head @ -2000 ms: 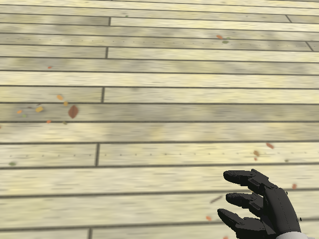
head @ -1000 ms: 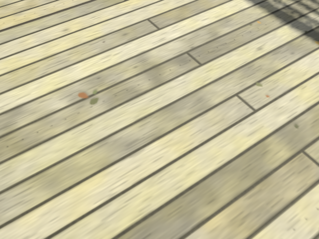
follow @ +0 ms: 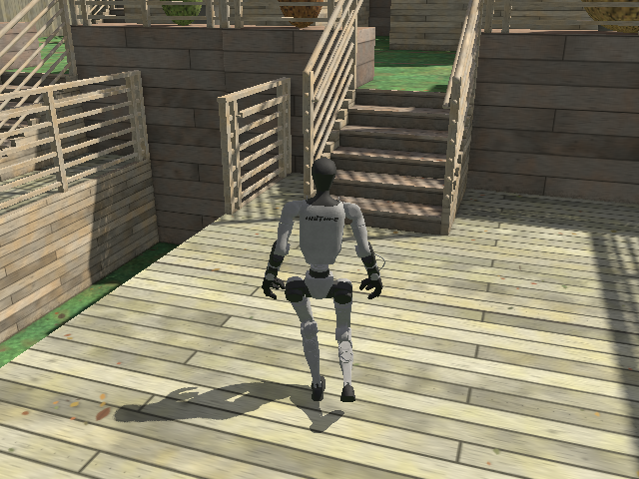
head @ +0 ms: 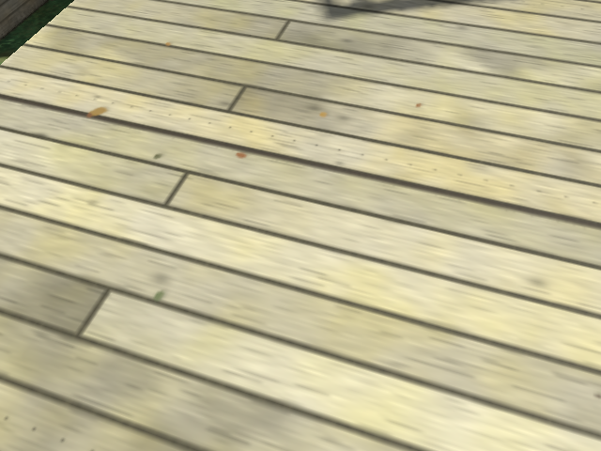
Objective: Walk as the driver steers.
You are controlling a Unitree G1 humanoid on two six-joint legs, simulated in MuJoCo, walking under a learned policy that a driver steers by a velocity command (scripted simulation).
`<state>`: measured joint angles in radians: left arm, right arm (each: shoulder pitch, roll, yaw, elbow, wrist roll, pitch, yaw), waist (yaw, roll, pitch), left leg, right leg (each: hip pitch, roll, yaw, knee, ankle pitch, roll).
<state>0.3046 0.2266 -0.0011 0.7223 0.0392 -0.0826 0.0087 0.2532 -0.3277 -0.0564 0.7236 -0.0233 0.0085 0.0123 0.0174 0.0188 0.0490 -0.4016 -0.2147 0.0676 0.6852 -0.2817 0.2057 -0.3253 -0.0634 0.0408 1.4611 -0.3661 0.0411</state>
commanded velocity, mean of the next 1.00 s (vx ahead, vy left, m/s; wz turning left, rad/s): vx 0.97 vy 0.00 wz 0.24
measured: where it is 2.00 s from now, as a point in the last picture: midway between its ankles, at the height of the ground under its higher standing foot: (284, 185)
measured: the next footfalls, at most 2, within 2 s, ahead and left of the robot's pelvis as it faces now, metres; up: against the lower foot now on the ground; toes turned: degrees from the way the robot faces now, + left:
right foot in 0.30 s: +0.49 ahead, -0.18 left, +0.00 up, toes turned +9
left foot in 0.74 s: +0.88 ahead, +0.10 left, +0.00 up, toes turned +15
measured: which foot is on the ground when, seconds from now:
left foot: down 0.00-0.28, up 0.30-0.72, down 0.74-1.00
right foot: up 0.00-0.28, down 0.30-0.76, up 0.78-1.00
